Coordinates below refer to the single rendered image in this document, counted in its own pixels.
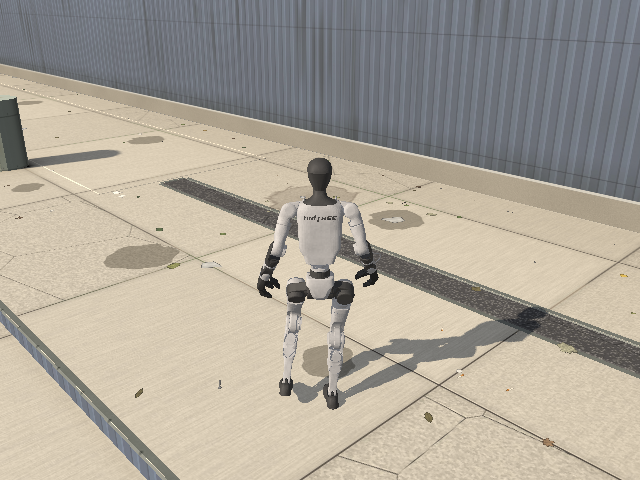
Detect robot left forearm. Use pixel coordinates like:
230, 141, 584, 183
259, 241, 280, 281

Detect robot left hand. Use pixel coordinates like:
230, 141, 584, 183
257, 276, 280, 298

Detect robot right foot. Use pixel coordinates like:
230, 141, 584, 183
323, 383, 339, 410

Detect robot left upper arm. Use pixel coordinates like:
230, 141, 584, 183
270, 201, 299, 257

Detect humanoid robot head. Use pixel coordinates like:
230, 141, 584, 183
303, 158, 337, 206

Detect robot right hand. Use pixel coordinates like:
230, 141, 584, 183
355, 269, 379, 287

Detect robot right upper arm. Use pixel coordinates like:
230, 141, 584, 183
340, 201, 370, 256

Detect robot right forearm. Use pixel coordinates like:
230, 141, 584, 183
359, 240, 377, 274

